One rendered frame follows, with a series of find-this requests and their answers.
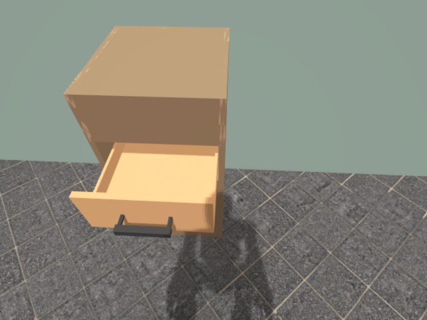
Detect cabinet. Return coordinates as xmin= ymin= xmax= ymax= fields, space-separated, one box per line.
xmin=63 ymin=26 xmax=230 ymax=237

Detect drawer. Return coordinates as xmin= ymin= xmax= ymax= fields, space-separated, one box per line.
xmin=69 ymin=143 xmax=219 ymax=233

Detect handle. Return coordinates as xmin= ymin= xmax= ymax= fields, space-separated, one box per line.
xmin=113 ymin=215 xmax=173 ymax=238

